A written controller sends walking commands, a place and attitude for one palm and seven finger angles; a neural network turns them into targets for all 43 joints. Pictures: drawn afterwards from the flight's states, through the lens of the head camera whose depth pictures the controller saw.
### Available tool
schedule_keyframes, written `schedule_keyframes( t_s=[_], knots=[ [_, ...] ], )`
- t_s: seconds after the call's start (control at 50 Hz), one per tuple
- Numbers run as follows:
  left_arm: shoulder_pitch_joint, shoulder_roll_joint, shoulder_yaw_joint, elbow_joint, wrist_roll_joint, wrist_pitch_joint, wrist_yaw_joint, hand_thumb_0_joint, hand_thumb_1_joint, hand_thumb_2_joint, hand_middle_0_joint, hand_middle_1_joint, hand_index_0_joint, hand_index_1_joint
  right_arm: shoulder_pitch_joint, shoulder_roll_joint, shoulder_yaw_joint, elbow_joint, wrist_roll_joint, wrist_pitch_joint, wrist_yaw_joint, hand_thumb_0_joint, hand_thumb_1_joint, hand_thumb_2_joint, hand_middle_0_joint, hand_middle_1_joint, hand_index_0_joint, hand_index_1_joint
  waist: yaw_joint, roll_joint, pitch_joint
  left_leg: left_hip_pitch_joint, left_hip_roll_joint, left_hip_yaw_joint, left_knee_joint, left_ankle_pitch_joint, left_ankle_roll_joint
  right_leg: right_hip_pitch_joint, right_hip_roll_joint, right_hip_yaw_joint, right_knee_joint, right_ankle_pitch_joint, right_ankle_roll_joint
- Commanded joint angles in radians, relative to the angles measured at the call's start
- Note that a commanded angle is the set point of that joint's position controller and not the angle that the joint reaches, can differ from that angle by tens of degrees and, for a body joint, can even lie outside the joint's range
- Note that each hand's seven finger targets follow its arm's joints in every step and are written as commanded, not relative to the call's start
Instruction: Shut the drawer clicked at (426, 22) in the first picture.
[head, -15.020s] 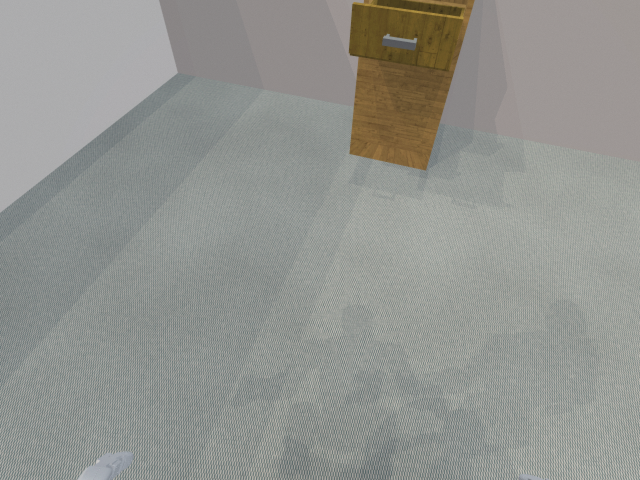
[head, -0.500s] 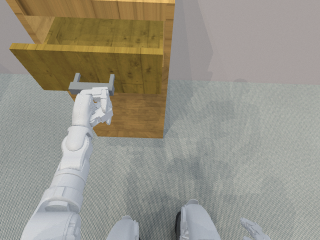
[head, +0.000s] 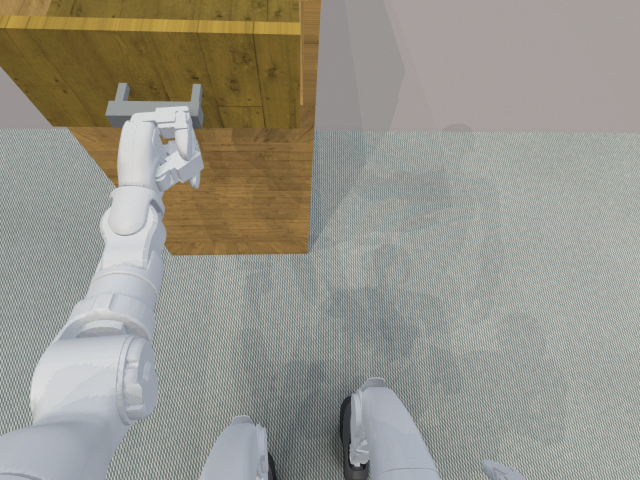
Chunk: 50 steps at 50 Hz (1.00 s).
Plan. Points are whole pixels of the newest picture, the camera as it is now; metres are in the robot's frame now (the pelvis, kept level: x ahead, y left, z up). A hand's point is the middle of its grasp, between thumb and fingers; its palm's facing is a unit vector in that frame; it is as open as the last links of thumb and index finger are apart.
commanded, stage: push the drawer shut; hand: left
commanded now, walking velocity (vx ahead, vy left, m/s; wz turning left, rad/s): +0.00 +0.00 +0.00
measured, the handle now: (158, 102) +0.58 +0.16 +0.05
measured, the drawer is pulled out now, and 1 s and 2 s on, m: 0.05 0.00 0.00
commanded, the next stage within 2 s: pull the fist back off the drawer in 1.22 s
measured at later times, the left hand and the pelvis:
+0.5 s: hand (198, 121) +0.55 +0.11 +0.04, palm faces -0.09 -0.99 -0.05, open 3.4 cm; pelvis +0.00 +0.01 -0.01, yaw -1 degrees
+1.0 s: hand (187, 115) +0.56 +0.12 +0.04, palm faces -0.09 -0.99 -0.06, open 3.4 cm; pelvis -0.02 +0.01 -0.02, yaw +0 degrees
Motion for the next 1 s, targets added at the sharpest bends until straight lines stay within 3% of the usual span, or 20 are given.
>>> schedule_keyframes(
  t_s=[0.0, 0.04, 0.08, 0.14, 0.24, 0.32, 0.36, 0.38, 0.46, 0.5, 0.64, 0.66, 0.68, 0.7, 0.72, 0.86, 0.9, 0.96, 0.98],
  knots=[
    [-0.524, 0.223, 0.051, -0.209, -0.013, -0.086, 0.009, 0.0, 0.9, 0.9, -1.4, -1.6, -1.4, -1.6, 0.178, -0.161, -0.055, -0.063, -0.01, -0.004, -0.01, 0.0, -0.9, -0.9, 0.2, 0.3, 0.2, 0.3, -0.04, 0.056, -0.576, 0.107, -0.034, -0.047, -0.159, 0.321, 0.002, 0.501, 0.063, 0.068, -0.072, 0.197, -0.011],
    [-0.544, 0.214, 0.046, -0.2, -0.012, -0.085, 0.009, 0.0, 0.9, 0.9, -1.4, -1.6, -1.4, -1.6, 0.182, -0.161, -0.055, -0.063, -0.013, 0.003, -0.006, 0.0, -0.9, -0.9, 0.2, 0.3, 0.2, 0.3, -0.047, 0.061, -0.58, 0.109, -0.032, -0.047, -0.154, 0.326, 0.003, 0.495, 0.065, 0.07, -0.075, 0.2, -0.011],
    [-0.571, 0.254, 0.074, -0.194, -0.01, -0.086, 0.008, 0.0, 0.9, 0.9, -1.4, -1.6, -1.4, -1.6, 0.197, -0.168, -0.055, -0.062, -0.016, 0.01, -0.007, 0.0, -0.9, -0.9, 0.2, 0.3, 0.2, 0.3, -0.054, 0.051, -0.59, 0.111, -0.029, -0.051, -0.149, 0.34, 0.004, 0.495, 0.068, 0.068, -0.07, 0.215, -0.011],
    [-0.592, 0.252, 0.072, -0.183, -0.004, -0.084, 0.01, 0.0, 0.9, 0.9, -1.4, -1.6, -1.4, -1.6, 0.202, -0.164, -0.053, -0.063, -0.019, 0.019, -0.002, 0.0, -0.9, -0.9, 0.2, 0.3, 0.2, 0.3, -0.059, 0.075, -0.59, 0.096, -0.03, -0.044, -0.144, 0.332, 0.006, 0.503, 0.068, 0.075, -0.078, 0.219, -0.01],
    [-0.641, 0.308, 0.103, -0.151, 0.014, -0.082, 0.017, 0.0, 0.9, 0.9, -1.4, -1.6, -1.4, -1.6, 0.222, -0.171, -0.051, -0.057, -0.024, 0.035, -0.002, 0.0, -0.9, -0.9, 0.2, 0.3, 0.2, 0.3, -0.074, 0.061, -0.588, 0.083, -0.027, -0.052, -0.138, 0.322, 0.009, 0.488, 0.072, 0.073, -0.078, 0.203, -0.009],
    [-0.679, 0.33, 0.106, -0.133, 0.026, -0.079, 0.015, 0.0, 0.9, 0.9, -1.4, -1.6, -1.4, -1.6, 0.234, -0.174, -0.045, -0.054, -0.028, 0.045, 0.0, 0.0, -0.9, -0.9, 0.2, 0.3, 0.2, 0.3, -0.08, 0.115, -0.593, 0.107, -0.024, -0.062, -0.133, 0.355, 0.003, 0.458, 0.075, 0.067, -0.069, 0.213, -0.013],
    [-0.72, 0.318, 0.095, -0.131, 0.023, -0.077, 0.016, 0.0, 0.9, 0.9, -1.4, -1.6, -1.4, -1.6, 0.244, -0.175, -0.044, -0.053, -0.032, 0.048, 0.001, 0.0, -0.9, -0.9, 0.2, 0.3, 0.2, 0.3, -0.101, 0.102, -0.596, 0.12, -0.02, -0.068, -0.128, 0.369, 0.006, 0.444, 0.078, 0.061, -0.068, 0.225, -0.012],
    [-0.71, 0.336, 0.109, -0.115, 0.029, -0.074, 0.016, 0.0, 0.9, 0.9, -1.4, -1.6, -1.4, -1.6, 0.245, -0.177, -0.045, -0.052, -0.032, 0.051, 0.001, 0.0, -0.9, -0.9, 0.2, 0.3, 0.2, 0.3, -0.092, 0.125, -0.604, 0.118, -0.021, -0.068, -0.125, 0.366, 0.002, 0.44, 0.077, 0.063, -0.068, 0.215, -0.012],
    [-0.768, 0.336, 0.098, -0.07, 0.038, -0.056, 0.02, 0.0, 0.9, 0.9, -1.4, -1.6, -1.4, -1.6, 0.258, -0.18, -0.039, -0.05, -0.036, 0.06, 0.002, 0.0, -0.9, -0.9, 0.2, 0.3, 0.2, 0.3, -0.123, 0.121, -0.57, 0.097, -0.018, -0.074, -0.116, 0.346, 0.007, 0.402, 0.081, 0.058, -0.068, 0.193, -0.011],
    [-0.795, 0.386, 0.129, -0.078, 0.044, -0.055, 0.021, 0.0, 0.9, 0.9, -1.4, -1.6, -1.4, -1.6, 0.269, -0.187, -0.039, -0.046, -0.039, 0.065, 0.002, 0.0, -0.9, -0.9, 0.2, 0.3, 0.2, 0.3, -0.122, 0.125, -0.603, 0.104, -0.016, -0.08, -0.11, 0.371, 0.005, 0.409, 0.082, 0.057, -0.063, 0.208, -0.012],
    [-0.948, 0.359, 0.078, -0.056, 0.048, -0.039, 0.024, 0.0, 0.9, 0.9, -1.4, -1.6, -1.4, -1.6, 0.279, -0.193, -0.032, -0.025, -0.045, 0.065, 0.002, 0.0, -0.9, -0.9, 0.2, 0.3, 0.2, 0.3, -0.177, 0.162, -0.582, 0.12, -0.011, -0.109, -0.096, 0.325, 0.002, 0.308, 0.086, 0.044, -0.069, 0.127, -0.009],
    [-0.982, 0.343, 0.062, -0.08, 0.044, -0.043, 0.023, 0.0, 0.9, 0.9, -1.4, -1.6, -1.4, -1.6, 0.281, -0.191, -0.032, -0.027, -0.046, 0.061, 0.001, 0.0, -0.9, -0.9, 0.2, 0.3, 0.2, 0.3, -0.186, 0.2, -0.596, 0.15, -0.012, -0.11, -0.093, 0.339, 0.002, 0.29, 0.087, 0.041, -0.066, 0.136, -0.011],
    [-0.986, 0.367, 0.074, -0.07, 0.052, -0.044, 0.024, 0.0, 0.9, 0.9, -1.4, -1.6, -1.4, -1.6, 0.288, -0.197, -0.033, -0.02, -0.048, 0.061, 0.002, 0.0, -0.9, -0.9, 0.2, 0.3, 0.2, 0.3, -0.18, 0.203, -0.615, 0.169, -0.01, -0.123, -0.095, 0.351, -0.007, 0.279, 0.087, 0.035, -0.061, 0.131, -0.012],
    [-1.011, 0.33, 0.04, -0.069, 0.05, -0.041, 0.024, 0.0, 0.9, 0.9, -1.4, -1.6, -1.4, -1.6, 0.283, -0.194, -0.03, -0.02, -0.049, 0.059, 0.004, 0.0, -0.9, -0.9, 0.2, 0.3, 0.2, 0.3, -0.191, 0.236, -0.61, 0.177, -0.012, -0.125, -0.093, 0.35, -0.011, 0.258, 0.087, 0.034, -0.061, 0.126, -0.013],
    [-1.015, 0.351, 0.059, -0.055, 0.051, -0.04, 0.03, 0.0, 0.9, 0.9, -1.4, -1.6, -1.4, -1.6, 0.286, -0.198, -0.03, -0.014, -0.052, 0.06, 0.004, 0.0, -0.9, -0.9, 0.2, 0.3, 0.2, 0.3, -0.19, 0.229, -0.606, 0.174, -0.01, -0.131, -0.09, 0.344, -0.012, 0.249, 0.089, 0.03, -0.059, 0.116, -0.014],
    [-1.111, 0.321, 0.015, -0.031, 0.053, -0.027, 0.048, 0.0, 0.9, 0.9, -1.4, -1.6, -1.4, -1.6, 0.291, -0.202, -0.021, -0.004, -0.056, 0.044, 0.002, 0.0, -0.9, -0.9, 0.2, 0.3, 0.2, 0.3, -0.235, 0.232, -0.575, 0.148, -0.012, -0.139, -0.092, 0.262, -0.004, 0.201, 0.091, 0.026, -0.067, 0.066, -0.012],
    [-1.127, 0.345, 0.023, -0.013, 0.058, -0.019, 0.053, 0.0, 0.9, 0.9, -1.4, -1.6, -1.4, -1.6, 0.291, -0.206, -0.016, 0.0, -0.055, 0.039, -0.002, 0.0, -0.9, -0.9, 0.2, 0.3, 0.2, 0.3, -0.24, 0.224, -0.573, 0.114, -0.013, -0.139, -0.092, 0.225, -0.001, 0.202, 0.091, 0.029, -0.067, 0.043, -0.01],
    [-1.159, 0.332, 0.005, -0.015, 0.06, -0.015, 0.056, 0.0, 0.9, 0.9, -1.4, -1.6, -1.4, -1.6, 0.291, -0.208, -0.012, 0.003, -0.056, 0.025, -0.005, 0.0, -0.9, -0.9, 0.2, 0.3, 0.2, 0.3, -0.249, 0.276, -0.571, 0.13, -0.013, -0.142, -0.096, 0.199, -0.001, 0.163, 0.091, 0.026, -0.064, 0.024, -0.011],
    [-1.156, 0.344, 0.009, -0.002, 0.063, -0.01, 0.057, 0.0, 0.9, 0.9, -1.4, -1.6, -1.4, -1.6, 0.29, -0.212, -0.01, 0.008, -0.056, 0.023, -0.005, 0.0, -0.9, -0.9, 0.2, 0.3, 0.2, 0.3, -0.247, 0.252, -0.567, 0.123, -0.011, -0.148, -0.099, 0.183, -0.002, 0.157, 0.092, 0.024, -0.064, 0.013, -0.01]
  ],
)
